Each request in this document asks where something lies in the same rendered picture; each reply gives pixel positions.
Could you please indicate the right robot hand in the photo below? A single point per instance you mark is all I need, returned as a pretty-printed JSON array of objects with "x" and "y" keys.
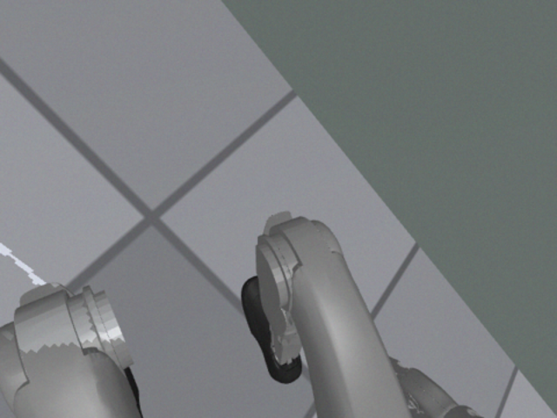
[{"x": 427, "y": 398}]

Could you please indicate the right robot foot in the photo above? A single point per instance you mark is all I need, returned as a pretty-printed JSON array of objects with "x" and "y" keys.
[{"x": 260, "y": 329}]

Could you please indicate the left robot foot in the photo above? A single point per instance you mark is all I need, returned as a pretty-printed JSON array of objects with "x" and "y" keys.
[{"x": 134, "y": 387}]

